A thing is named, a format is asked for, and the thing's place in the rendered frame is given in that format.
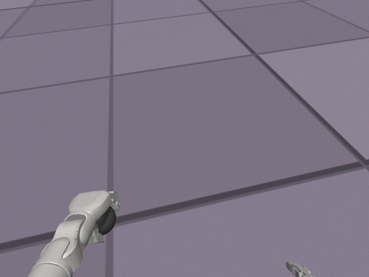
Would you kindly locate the ball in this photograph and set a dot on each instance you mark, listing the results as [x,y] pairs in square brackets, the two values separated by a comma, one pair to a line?
[107,221]

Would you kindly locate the left robot arm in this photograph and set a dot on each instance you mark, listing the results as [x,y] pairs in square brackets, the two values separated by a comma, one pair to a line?
[63,255]

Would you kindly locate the left robot hand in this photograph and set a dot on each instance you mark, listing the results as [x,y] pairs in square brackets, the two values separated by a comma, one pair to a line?
[95,203]

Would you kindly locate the right robot hand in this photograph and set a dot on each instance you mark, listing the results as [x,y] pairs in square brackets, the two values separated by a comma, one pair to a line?
[298,270]

